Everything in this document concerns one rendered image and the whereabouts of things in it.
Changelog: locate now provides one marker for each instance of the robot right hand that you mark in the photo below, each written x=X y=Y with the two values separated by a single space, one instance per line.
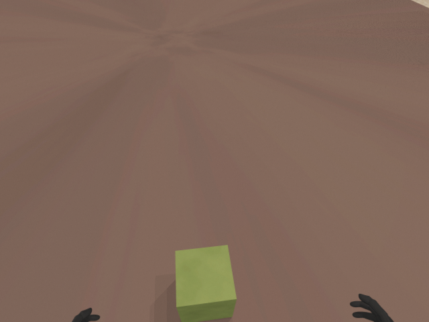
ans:
x=377 y=313

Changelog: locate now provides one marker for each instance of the carton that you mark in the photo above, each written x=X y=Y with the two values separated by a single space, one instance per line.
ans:
x=205 y=287

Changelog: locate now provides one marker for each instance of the robot left hand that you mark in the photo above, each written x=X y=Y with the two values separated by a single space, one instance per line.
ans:
x=85 y=316

